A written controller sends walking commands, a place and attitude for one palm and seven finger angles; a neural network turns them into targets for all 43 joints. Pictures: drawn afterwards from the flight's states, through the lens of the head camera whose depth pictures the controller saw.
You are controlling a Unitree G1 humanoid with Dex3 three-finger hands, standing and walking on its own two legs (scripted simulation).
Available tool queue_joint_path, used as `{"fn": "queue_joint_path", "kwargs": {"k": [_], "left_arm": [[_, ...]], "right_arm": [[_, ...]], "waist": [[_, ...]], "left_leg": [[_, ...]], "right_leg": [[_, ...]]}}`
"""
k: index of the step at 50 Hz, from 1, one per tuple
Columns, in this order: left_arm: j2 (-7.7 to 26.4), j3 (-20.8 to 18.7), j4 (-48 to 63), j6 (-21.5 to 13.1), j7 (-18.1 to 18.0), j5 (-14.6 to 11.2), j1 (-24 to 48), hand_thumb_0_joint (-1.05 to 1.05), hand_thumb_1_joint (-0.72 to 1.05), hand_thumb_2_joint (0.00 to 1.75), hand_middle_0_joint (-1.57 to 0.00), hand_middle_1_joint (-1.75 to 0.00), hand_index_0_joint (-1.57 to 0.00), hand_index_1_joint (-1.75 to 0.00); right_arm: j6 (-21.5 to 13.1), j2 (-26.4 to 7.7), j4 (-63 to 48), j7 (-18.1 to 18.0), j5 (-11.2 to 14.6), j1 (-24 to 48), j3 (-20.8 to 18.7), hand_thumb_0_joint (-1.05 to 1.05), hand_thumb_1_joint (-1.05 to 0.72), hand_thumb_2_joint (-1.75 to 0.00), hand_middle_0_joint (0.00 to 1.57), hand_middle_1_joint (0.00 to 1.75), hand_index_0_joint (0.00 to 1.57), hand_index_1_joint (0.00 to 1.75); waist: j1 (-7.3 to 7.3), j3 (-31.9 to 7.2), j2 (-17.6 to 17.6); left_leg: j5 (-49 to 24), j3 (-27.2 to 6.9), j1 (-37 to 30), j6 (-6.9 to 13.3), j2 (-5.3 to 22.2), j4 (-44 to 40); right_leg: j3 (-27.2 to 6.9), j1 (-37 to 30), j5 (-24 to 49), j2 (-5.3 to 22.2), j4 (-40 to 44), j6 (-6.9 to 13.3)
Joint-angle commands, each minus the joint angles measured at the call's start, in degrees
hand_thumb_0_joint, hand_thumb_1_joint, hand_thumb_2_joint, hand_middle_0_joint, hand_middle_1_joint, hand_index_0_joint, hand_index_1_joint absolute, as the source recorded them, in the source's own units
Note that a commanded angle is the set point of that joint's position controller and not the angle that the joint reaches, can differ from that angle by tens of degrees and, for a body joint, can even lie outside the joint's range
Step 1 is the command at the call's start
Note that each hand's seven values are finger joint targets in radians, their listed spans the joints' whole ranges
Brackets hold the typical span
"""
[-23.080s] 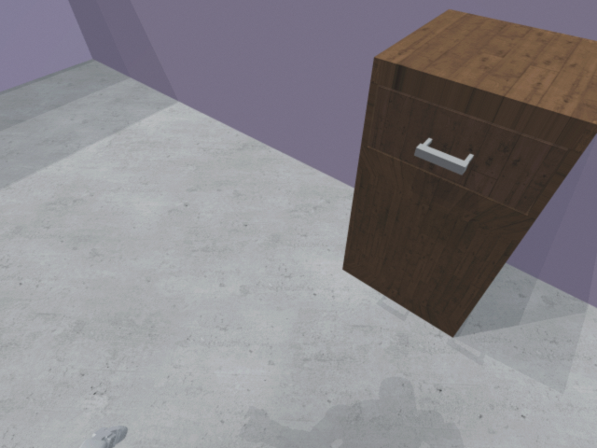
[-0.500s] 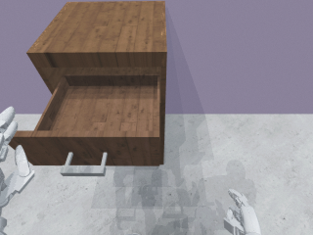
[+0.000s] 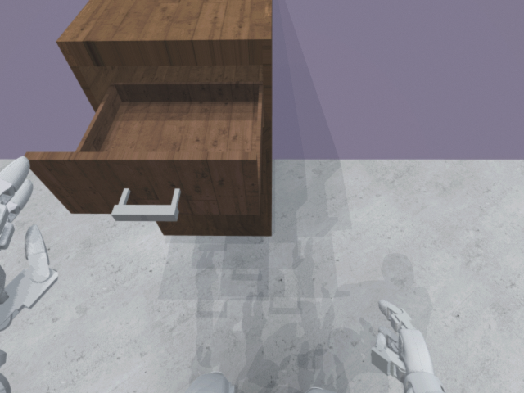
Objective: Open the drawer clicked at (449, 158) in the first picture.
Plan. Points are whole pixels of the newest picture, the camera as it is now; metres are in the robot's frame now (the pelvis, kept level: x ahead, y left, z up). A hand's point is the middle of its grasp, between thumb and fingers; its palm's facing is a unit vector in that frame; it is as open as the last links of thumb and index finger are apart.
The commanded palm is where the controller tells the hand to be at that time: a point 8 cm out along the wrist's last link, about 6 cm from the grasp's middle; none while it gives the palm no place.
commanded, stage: stop stepping back and stand still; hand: left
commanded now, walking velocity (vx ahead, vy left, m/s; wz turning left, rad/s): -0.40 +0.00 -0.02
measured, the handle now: (148, 203) +0.44 +0.26 -0.04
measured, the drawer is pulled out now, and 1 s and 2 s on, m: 0.30 0.30 0.30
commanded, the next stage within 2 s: let the arm hang, fingers relaxed in 0.82 s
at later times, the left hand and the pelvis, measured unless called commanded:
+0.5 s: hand out of the picture +0.08 +0.23 +0.18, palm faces +0.44 -0.76 -0.48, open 7.4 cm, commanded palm +0.02 +0.26 +0.19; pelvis -0.11 -0.02 +0.00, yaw +0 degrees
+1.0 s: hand out of the picture +0.09 +0.23 +0.09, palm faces +0.28 -0.80 -0.52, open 7.4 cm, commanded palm none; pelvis -0.12 -0.02 +0.00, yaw +2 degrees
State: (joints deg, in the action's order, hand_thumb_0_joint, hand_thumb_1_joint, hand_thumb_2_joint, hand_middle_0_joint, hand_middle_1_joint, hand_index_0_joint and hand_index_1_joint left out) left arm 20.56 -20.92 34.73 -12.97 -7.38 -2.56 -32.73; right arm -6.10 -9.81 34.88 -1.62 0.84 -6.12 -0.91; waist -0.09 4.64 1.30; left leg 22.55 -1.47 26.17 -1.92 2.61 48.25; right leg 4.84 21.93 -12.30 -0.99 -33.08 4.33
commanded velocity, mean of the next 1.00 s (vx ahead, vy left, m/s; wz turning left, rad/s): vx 0.14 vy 0.03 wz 0.00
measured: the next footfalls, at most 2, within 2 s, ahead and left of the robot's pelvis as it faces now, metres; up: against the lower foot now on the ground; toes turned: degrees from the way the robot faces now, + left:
left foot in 0.24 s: -0.09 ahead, +0.12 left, +0.00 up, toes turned +3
right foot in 0.48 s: -0.06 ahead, -0.11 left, +0.00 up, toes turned -3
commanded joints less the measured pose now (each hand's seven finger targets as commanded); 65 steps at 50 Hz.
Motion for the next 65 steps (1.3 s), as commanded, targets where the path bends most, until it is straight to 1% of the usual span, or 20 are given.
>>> {"fn": "queue_joint_path", "kwargs": {"k": [1, 8, 10, 12, 14, 17, 22, 25, 28, 36, 37, 39, 41, 45, 46, 47, 51, 54, 58, 65], "left_arm": [[10.6, -10.1, 5.5, -2.4, -1.2, -0.2, -9.4, 0.00, 0.90, 0.90, -0.20, -0.30, -0.20, -0.30], [9.7, -5.7, 12.8, -1.7, -3.8, 1.9, -5.2, 0.00, 0.90, 0.90, -0.20, -0.30, -0.20, -0.30], [9.8, -4.8, 15.3, -2.3, -4.2, 2.5, -2.8, 0.00, 0.90, 0.90, -0.20, -0.30, -0.20, -0.30], [10.3, -5.5, 18.2, -3.9, -4.4, 2.3, -0.7, 0.00, 0.90, 0.90, -0.20, -0.30, -0.20, -0.30], [11.1, -7.7, 14.3, -3.1, -4.7, 2.3, -3.4, 0.00, 0.90, 0.90, -0.20, -0.30, -0.20, -0.30], [9.0, -5.6, 11.2, -2.1, -3.4, 1.5, -3.5, 0.00, 0.90, 0.90, -0.20, -0.30, -0.20, -0.30], [8.5, -4.7, 1.8, -1.7, -1.8, 1.5, 4.1, 0.00, 0.90, 0.90, -0.20, -0.30, -0.20, -0.30], [11.5, -6.7, 1.5, -2.3, -1.5, 1.2, 6.7, 0.00, 0.90, 0.90, -0.20, -0.30, -0.20, -0.30], [9.0, -5.1, 5.3, -3.0, -0.7, 0.8, 0.5, 0.00, 0.90, 0.90, -0.20, -0.30, -0.20, -0.30], [10.7, -6.3, 14.2, -3.2, -3.5, 1.6, -6.4, 0.00, 0.90, 0.90, -0.20, -0.30, -0.20, -0.30], [10.8, -6.2, 14.9, -3.7, -3.5, 1.5, -5.4, 0.00, 0.90, 0.90, -0.20, -0.30, -0.20, -0.30], [10.1, -6.4, 14.5, -4.3, -3.6, 1.3, -4.2, 0.00, 0.90, 0.90, -0.20, -0.30, -0.20, -0.30], [10.9, -7.4, 11.9, -3.5, -3.6, 0.7, -4.9, 0.00, 0.90, 0.90, -0.20, -0.30, -0.20, -0.30], [9.0, -6.4, 6.5, -1.7, -2.7, 0.6, -5.8, 0.00, 0.90, 0.90, -0.20, -0.30, -0.20, -0.30], [-0.7, 16.1, -37.0, 7.3, 4.6, 6.8, 2.0, 0.00, 0.90, 0.90, -0.20, -0.30, -0.20, -0.30], [-2.2, 14.5, -38.4, 12.1, 6.0, 6.4, 1.4, 0.00, 0.90, 0.90, -0.20, -0.30, -0.20, -0.30], [-0.1, 14.9, -47.7, 12.7, 6.4, 5.1, 9.5, 0.00, 0.90, 0.90, -0.20, -0.30, -0.20, -0.30], [1.4, 15.4, -58.2, 12.9, 5.9, 5.2, 10.8, 0.00, 0.90, 0.90, -0.20, -0.30, -0.20, -0.30], [-0.7, 17.3, -70.2, 13.4, 6.0, 3.8, 15.1, 0.00, 0.90, 0.90, -0.20, -0.30, -0.20, -0.30], [-3.2, 18.3, -85.9, 13.0, 6.1, 3.4, 13.5, 0.00, 0.90, 0.90, -0.20, -0.30, -0.20, -0.30]], "right_arm": [[0.1, -5.1, -9.0, -0.6, -0.2, 3.3, -2.2, 0.00, -0.90, -0.90, 0.20, 0.30, 0.20, 0.30], [-0.4, -7.4, -9.9, -3.8, -1.3, -1.4, -0.7, 0.00, -0.90, -0.90, 0.20, 0.30, 0.20, 0.30], [-1.9, -9.5, -9.5, -4.1, -2.0, -2.8, -1.2, 0.00, -0.90, -0.90, 0.20, 0.30, 0.20, 0.30], [-3.9, -10.4, -11.0, -4.0, -2.3, -1.4, -2.2, 0.00, -0.90, -0.90, 0.20, 0.30, 0.20, 0.30], [-5.2, -7.2, -8.4, -2.8, -1.6, -3.2, -2.1, 0.00, -0.90, -0.90, 0.20, 0.30, 0.20, 0.30], [-4.7, -8.1, -6.9, -1.6, -0.5, -2.4, -2.1, 0.00, -0.90, -0.90, 0.20, 0.30, 0.20, 0.30], [-2.4, -10.0, -6.1, -2.2, 0.1, -0.7, -2.0, 0.00, -0.90, -0.90, 0.20, 0.30, 0.20, 0.30], [-1.5, -9.4, -6.8, -2.0, 0.1, -0.5, -2.8, 0.00, -0.90, -0.90, 0.20, 0.30, 0.20, 0.30], [-0.6, -8.8, -6.7, -0.8, -0.1, -1.5, -3.1, 0.00, -0.90, -0.90, 0.20, 0.30, 0.20, 0.30], [-2.2, -7.0, -8.4, -3.3, -1.0, -1.0, -1.0, 0.00, -0.90, -0.90, 0.20, 0.30, 0.20, 0.30], [-2.7, -7.6, -8.7, -3.5, -1.1, -2.1, -1.1, 0.00, -0.90, -0.90, 0.20, 0.30, 0.20, 0.30], [-3.1, -9.5, -9.2, -3.3, -1.6, -2.4, -1.9, 0.00, -0.90, -0.90, 0.20, 0.30, 0.20, 0.30], [-3.5, -7.8, -8.1, -2.9, -0.5, -2.9, -2.1, 0.00, -0.90, -0.90, 0.20, 0.30, 0.20, 0.30], [-3.0, -9.1, -7.4, -2.2, 0.4, -1.8, -1.6, 0.00, -0.90, -0.90, 0.20, 0.30, 0.20, 0.30], [-4.6, -12.7, 4.6, 1.7, -1.2, -0.3, -5.1, 0.00, -0.90, -0.90, 0.20, 0.30, 0.20, 0.30], [-0.6, -8.2, 2.5, 2.1, -1.0, -7.1, -4.1, 0.00, -0.90, -0.90, 0.20, 0.30, 0.20, 0.30], [4.7, -7.7, 3.1, 2.3, -1.7, -8.9, -2.1, 0.00, -0.90, -0.90, 0.20, 0.30, 0.20, 0.30], [5.7, -7.5, 4.8, 1.9, -2.4, -7.0, -1.8, 0.00, -0.90, -0.90, 0.20, 0.30, 0.20, 0.30], [5.3, -7.7, 10.4, 1.3, -1.9, -7.6, -0.4, 0.00, -0.90, -0.90, 0.20, 0.30, 0.20, 0.30], [5.6, -5.4, 17.2, -0.3, -1.5, -10.8, 0.1, 0.00, -0.90, -0.90, 0.20, 0.30, 0.20, 0.30]], "waist": [[-0.20, -16.0, -9.1], [-1.09, -14.2, -8.9], [-1.64, -12.2, 0.2], [-0.70, -7.0, 16.1], [-1.64, -7.0, 16.1], [-0.89, -0.6, 9.2], [-0.94, 1.9, 2.7], [-1.04, -2.4, -19.1], [-1.72, -7.7, -8.3], [-1.29, -8.8, -2.2], [-1.52, -8.6, 1.6], [-0.99, -6.7, 15.5], [-1.36, -7.2, 11.0], [-0.71, -3.9, 5.4], [-2.27, -7.3, -2.9], [-1.14, -9.4, -11.1], [-0.93, -4.4, -21.4], [0.03, -4.0, -15.8], [0.00, -4.3, 8.4], [0.31, -7.9, 9.0]], "left_leg": [[1.9, -1.3, 0.2, -0.8, -2.5, 17.1], [5.5, 4.2, -14.9, 4.3, -3.8, -18.0], [0.9, 1.9, -16.3, 5.5, -0.6, -32.6], [-3.8, -9.7, -11.3, 8.3, 10.6, -39.5], [-14.0, -9.8, -11.2, 9.8, 12.4, -36.1], [-22.8, -4.1, -10.3, 10.7, 11.4, -30.4], [2.3, -2.5, 0.6, 8.5, 8.1, -24.5], [5.8, 3.4, 4.5, 4.3, -3.8, 5.4], [-1.4, -0.1, 1.0, 3.2, -2.0, 12.8], [-2.6, 6.9, -15.5, 4.8, -2.9, -24.6], [-1.2, 4.9, -16.9, 5.4, -1.8, -29.0], [4.9, -13.8, -17.2, 10.3, 10.6, -36.4], [-6.4, -15.2, -16.6, 13.0, 15.1, -34.6], [-16.9, -2.5, -8.1, 8.4, 8.7, -24.1], [-19.9, 2.8, -6.7, 4.1, 3.4, -12.2], [-10.1, 2.9, -4.1, 2.0, 0.9, -8.9], [-0.1, 2.1, -4.2, 2.3, -2.1, -7.8], [-0.4, 1.4, -5.3, 2.8, -2.2, -13.8], [-25.9, -3.9, -13.4, 5.1, 4.3, -23.5], [-16.7, -1.0, -15.6, 4.2, 3.2, -27.0]], "right_leg": [[-17.0, -5.7, 7.4, 17.2, 16.3, 2.0], [-16.1, -4.2, -17.2, 13.4, 20.6, -0.3], [-12.9, -5.5, -16.1, 8.9, 13.0, -2.0], [-4.3, -3.1, -12.9, -0.3, -6.6, -4.5], [-4.3, 2.7, -13.4, -0.1, -23.7, -5.1], [-3.7, 3.5, -11.0, 1.4, -19.8, -5.0], [-0.7, -13.9, -5.9, 2.2, 6.6, -4.4], [-30.7, -11.6, -19.5, 20.0, 24.8, 4.4], [-25.5, -7.5, -18.9, 18.9, 23.2, 4.2], [-13.5, -3.9, -21.0, 12.9, 20.0, 2.3], [-12.0, -4.3, -19.8, 10.7, 15.7, 0.9], [-4.5, 0.8, -13.8, 1.5, -3.2, -2.7], [-2.4, 4.5, -15.5, 0.5, -15.8, -4.5], [-1.2, -9.0, -4.8, 2.3, 5.1, -4.6], [-7.2, -8.9, 18.3, 9.1, 3.9, -2.3], [-13.9, -10.6, 29.0, 14.1, 4.4, -0.1], [-12.7, -5.8, 15.1, 13.7, 9.1, 2.6], [-13.7, -11.9, 29.1, 14.2, 7.0, 3.1], [-7.3, -9.2, 6.3, 5.3, 6.1, -2.6], [-7.0, -16.3, 7.4, 5.8, 11.6, -1.3]]}}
